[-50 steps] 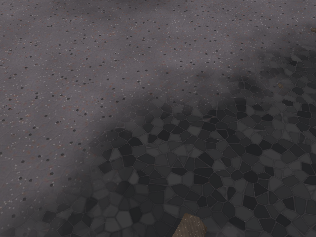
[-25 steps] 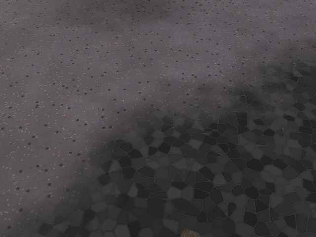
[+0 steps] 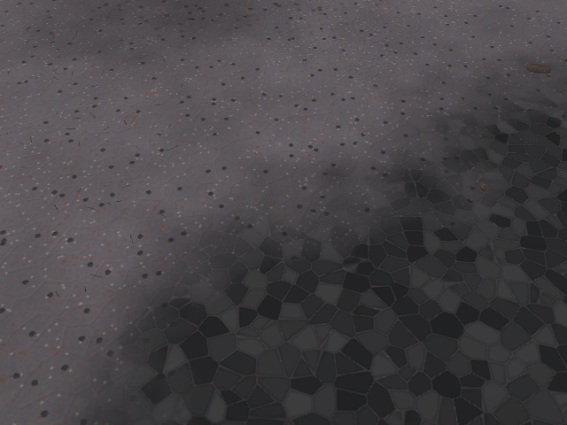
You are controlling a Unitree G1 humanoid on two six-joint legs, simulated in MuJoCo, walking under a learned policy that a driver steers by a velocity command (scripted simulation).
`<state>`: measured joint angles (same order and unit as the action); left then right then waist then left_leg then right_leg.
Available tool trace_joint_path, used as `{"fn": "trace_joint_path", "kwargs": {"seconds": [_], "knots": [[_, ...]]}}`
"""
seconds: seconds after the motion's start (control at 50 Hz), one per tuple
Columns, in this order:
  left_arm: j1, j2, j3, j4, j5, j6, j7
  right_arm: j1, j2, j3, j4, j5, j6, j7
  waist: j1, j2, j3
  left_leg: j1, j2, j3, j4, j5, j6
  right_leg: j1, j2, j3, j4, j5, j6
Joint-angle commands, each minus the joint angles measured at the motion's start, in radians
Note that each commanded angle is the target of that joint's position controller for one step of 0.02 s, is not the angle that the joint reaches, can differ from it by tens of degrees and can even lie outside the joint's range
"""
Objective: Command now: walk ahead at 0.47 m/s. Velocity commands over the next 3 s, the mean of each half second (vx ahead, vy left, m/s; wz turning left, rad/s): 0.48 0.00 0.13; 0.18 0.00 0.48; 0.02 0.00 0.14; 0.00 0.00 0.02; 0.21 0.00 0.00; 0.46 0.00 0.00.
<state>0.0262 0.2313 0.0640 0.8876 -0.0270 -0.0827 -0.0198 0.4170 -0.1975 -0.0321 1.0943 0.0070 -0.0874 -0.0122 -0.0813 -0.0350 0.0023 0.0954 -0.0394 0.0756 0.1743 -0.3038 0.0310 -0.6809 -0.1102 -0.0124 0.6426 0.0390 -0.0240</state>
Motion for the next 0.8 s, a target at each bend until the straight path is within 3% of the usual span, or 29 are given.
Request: {"fn": "trace_joint_path", "kwargs": {"seconds": [0.02,0.06,0.08,0.1,0.12,0.14,0.16,0.18,0.2,0.22,0.24,0.26,0.28,0.32,0.42,0.46,0.54,0.58,0.62,0.64,0.66,0.68,0.7,0.72,0.74,0.76,0.8], "knots": [[-0.151,0.048,-0.003,-0.099,-0.004,-0.022,-0.022,0.048,-0.169,-0.037,-0.020,0.009,0.003,-0.007,0.013,0.099,0.142,-0.037,0.299,-0.109,-0.031,0.352,0.147,-0.030,0.024,-0.013,-0.082,-0.018,-0.028],[-0.102,0.085,0.010,-0.099,-0.005,-0.026,-0.030,0.024,-0.191,-0.046,-0.029,0.008,0.010,-0.007,0.062,0.127,0.092,0.009,0.312,-0.096,0.055,0.578,0.126,0.083,0.061,-0.033,-0.109,-0.082,-0.061],[-0.020,0.118,0.026,-0.081,-0.004,-0.027,-0.028,0.007,-0.206,-0.051,-0.034,0.006,0.015,-0.007,0.111,0.152,0.028,0.019,0.304,-0.080,0.158,0.775,0.113,0.208,0.099,-0.059,-0.103,-0.109,-0.082],[0.155,0.161,0.051,-0.029,-0.004,-0.025,-0.023,-0.011,-0.197,-0.047,-0.041,0.002,0.023,-0.007,0.200,0.153,-0.072,-0.030,0.259,-0.041,0.360,0.890,0.087,0.431,0.138,-0.084,-0.106,-0.114,-0.111],[0.346,0.225,0.072,0.017,0.004,-0.021,-0.013,-0.012,-0.169,-0.033,-0.063,-0.008,0.024,-0.004,0.268,0.094,-0.207,-0.253,0.211,-0.014,0.663,0.680,0.052,0.758,0.004,0.072,-0.069,-0.136,-0.166],[0.443,0.312,0.088,0.049,0.024,-0.019,-0.014,0.123,-0.014,0.008,-0.077,-0.003,0.002,0.009,0.184,-0.191,-0.383,-0.640,0.006,-0.043,1.069,0.010,-0.013,1.100,-0.262,0.612,-0.206,-0.401,-0.335],[0.433,0.228,0.060,0.045,0.024,-0.020,-0.016,0.072,-0.077,-0.003,-0.067,0.023,-0.031,0.017,0.211,-0.175,-0.416,-0.756,-0.006,-0.212,1.212,-0.243,0.009,1.107,-0.282,0.813,-0.361,-0.474,-0.325],[0.332,0.178,0.044,0.036,0.015,-0.025,-0.014,-0.040,-0.148,-0.024,-0.108,0.048,-0.047,0.019,0.191,-0.144,-0.244,-0.853,0.055,-0.193,1.256,-0.191,0.028,0.979,-0.250,0.646,-0.366,-0.432,-0.265],[0.234,0.140,0.029,0.011,0.015,-0.029,-0.014,-0.108,-0.163,-0.025,-0.128,0.046,-0.054,0.012,0.161,-0.048,-0.152,-0.830,0.115,-0.165,1.215,-0.092,0.037,0.807,-0.216,0.492,-0.381,-0.314,-0.233],[0.170,0.113,0.021,0.004,0.026,-0.034,-0.017,-0.133,-0.162,-0.034,-0.130,0.029,-0.049,0.002,0.123,0.004,-0.094,-0.774,0.157,-0.153,1.146,-0.019,0.037,0.650,-0.181,0.386,-0.406,-0.216,-0.214],[0.139,0.083,0.011,0.006,0.037,-0.039,-0.022,-0.109,-0.147,-0.040,-0.124,0.020,-0.032,-0.003,0.081,-0.007,-0.069,-0.702,0.189,-0.160,1.097,0.020,0.041,0.549,-0.142,0.305,-0.434,-0.171,-0.199],[0.136,0.070,0.009,0.016,0.040,-0.040,-0.024,-0.075,-0.120,-0.039,-0.115,0.022,-0.013,-0.003,0.060,-0.030,-0.062,-0.660,0.201,-0.163,1.067,0.033,0.042,0.499,-0.130,0.256,-0.462,-0.169,-0.197],[0.151,0.076,0.010,0.027,0.038,-0.043,-0.021,-0.058,-0.098,-0.037,-0.110,0.025,0.001,-0.004,0.052,-0.035,-0.046,-0.649,0.208,-0.159,1.039,0.036,0.039,0.466,-0.125,0.215,-0.488,-0.161,-0.204],[0.183,0.106,0.016,0.046,0.041,-0.047,-0.006,-0.104,-0.103,-0.042,-0.129,0.025,0.020,-0.007,0.048,-0.033,0.002,-0.704,0.214,-0.162,0.975,0.093,0.025,0.436,-0.123,0.147,-0.533,-0.143,-0.207],[0.240,0.131,0.021,0.060,0.043,-0.044,0.026,-0.244,-0.111,-0.052,-0.180,0.014,0.017,0.006,0.080,-0.014,0.040,-0.832,0.174,-0.194,0.723,0.354,0.005,0.524,-0.115,0.012,-0.553,-0.069,-0.168],[0.251,0.137,0.020,0.058,0.039,-0.043,0.034,-0.311,-0.101,-0.047,-0.204,0.012,0.013,0.017,0.101,-0.013,0.056,-0.811,0.158,-0.145,0.617,0.428,0.004,0.538,-0.107,-0.049,-0.564,-0.060,-0.149],[0.284,0.154,0.021,0.067,0.034,-0.016,0.052,-0.431,-0.070,-0.030,-0.271,-0.004,0.011,0.045,0.136,-0.002,0.090,-0.762,0.122,-0.050,0.460,0.434,0.008,0.612,-0.115,-0.153,-0.455,0.222,-0.123],[0.280,0.180,0.029,0.061,0.022,0.007,0.061,-0.420,-0.092,-0.037,-0.301,-0.002,0.014,0.060,0.122,-0.032,0.056,-0.735,0.094,-0.021,0.435,0.332,0.025,0.689,-0.143,-0.161,-0.357,0.389,-0.108],[0.243,0.206,0.039,0.038,0.009,0.027,0.073,-0.312,-0.146,-0.060,-0.299,-0.001,0.014,0.072,0.062,-0.066,-0.016,-0.612,0.032,0.020,0.416,0.226,0.056,0.730,-0.144,-0.167,-0.182,0.605,-0.077],[0.218,0.208,0.040,0.024,0.006,0.036,0.076,-0.189,-0.192,-0.083,-0.274,0.001,0.010,0.073,-0.001,-0.049,-0.078,-0.468,-0.008,0.029,0.339,0.275,0.082,0.713,-0.112,-0.180,-0.012,0.598,-0.047],[0.238,0.204,0.036,0.009,0.015,0.034,0.073,-0.096,-0.265,-0.111,-0.262,-0.003,0.010,0.056,-0.041,0.032,-0.149,-0.255,0.036,-0.072,0.281,0.542,0.126,0.580,-0.051,-0.193,0.242,0.378,0.014],[0.337,0.074,0.000,-0.023,0.073,0.019,0.058,-0.097,-0.360,-0.124,-0.273,-0.011,0.021,0.033,0.067,0.292,-0.268,0.084,0.287,-0.401,0.421,1.060,0.259,0.225,0.091,-0.171,0.594,-0.563,0.078],[0.375,0.084,-0.013,-0.040,0.044,-0.007,0.041,-0.080,-0.350,-0.112,-0.311,-0.020,0.020,0.037,0.051,0.276,-0.483,0.259,0.447,-0.769,0.318,0.973,0.446,0.048,0.199,0.046,0.846,-0.792,0.092],[0.271,0.149,0.004,-0.058,0.010,-0.017,0.032,-0.099,-0.295,-0.102,-0.337,-0.022,0.027,0.036,0.002,0.143,-0.455,0.197,0.387,-0.668,0.270,0.834,0.393,-0.002,0.140,0.127,0.870,-0.700,0.067],[0.198,0.151,0.004,-0.084,0.001,-0.013,0.037,-0.176,-0.247,-0.090,-0.353,-0.006,0.032,0.031,0.019,0.078,-0.329,0.069,0.338,-0.556,0.243,0.683,0.335,-0.043,0.102,0.108,0.801,-0.596,0.054],[0.177,0.154,0.009,-0.076,0.017,0.001,0.051,-0.237,-0.217,-0.081,-0.368,0.005,0.037,0.026,0.049,0.004,-0.222,-0.100,0.295,-0.485,0.204,0.595,0.295,-0.019,0.063,0.100,0.722,-0.534,0.060],[0.181,0.175,0.024,-0.096,0.032,0.038,0.066,-0.280,-0.200,-0.076,-0.385,-0.010,0.048,0.018,0.100,0.052,-0.153,-0.318,0.248,-0.446,0.148,0.483,0.273,0.099,0.044,0.104,0.612,-0.491,0.059]]}}
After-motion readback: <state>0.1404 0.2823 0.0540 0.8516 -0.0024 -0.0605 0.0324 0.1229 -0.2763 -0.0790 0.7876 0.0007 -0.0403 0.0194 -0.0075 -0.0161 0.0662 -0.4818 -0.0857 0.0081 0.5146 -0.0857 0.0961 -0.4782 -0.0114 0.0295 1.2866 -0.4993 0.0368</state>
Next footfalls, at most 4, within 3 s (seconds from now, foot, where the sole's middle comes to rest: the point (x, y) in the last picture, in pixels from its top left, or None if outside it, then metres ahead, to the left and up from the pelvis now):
0.12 right None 0.27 -0.14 -0.77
0.66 left None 0.50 0.12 -0.77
1.14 right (319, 374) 0.60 -0.12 -0.77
2.78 left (167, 297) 0.85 0.26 -0.77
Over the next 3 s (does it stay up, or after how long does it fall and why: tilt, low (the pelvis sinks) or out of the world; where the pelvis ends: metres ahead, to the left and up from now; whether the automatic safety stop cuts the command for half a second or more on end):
stays up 0.83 0.16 0.01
